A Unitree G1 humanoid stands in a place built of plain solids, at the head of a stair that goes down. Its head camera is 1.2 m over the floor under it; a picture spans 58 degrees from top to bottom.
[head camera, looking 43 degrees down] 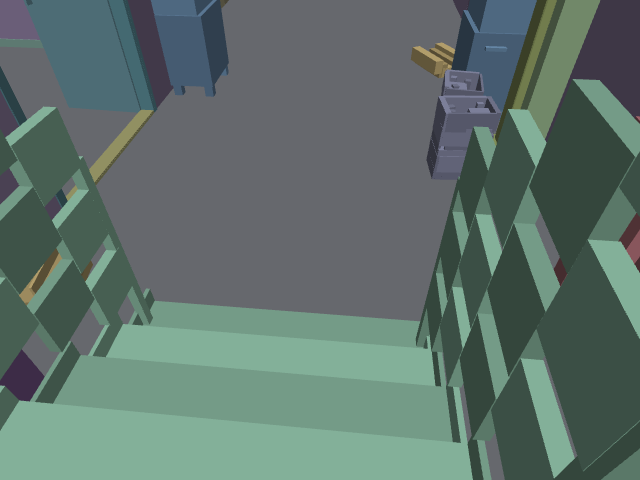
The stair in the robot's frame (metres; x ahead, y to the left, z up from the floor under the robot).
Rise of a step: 0.17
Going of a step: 0.28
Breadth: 1.50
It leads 5 degrees to the right of straight ahead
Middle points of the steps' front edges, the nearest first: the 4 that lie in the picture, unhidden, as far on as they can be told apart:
0.62 0.27 -0.17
0.90 0.24 -0.34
1.18 0.22 -0.51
1.45 0.19 -0.68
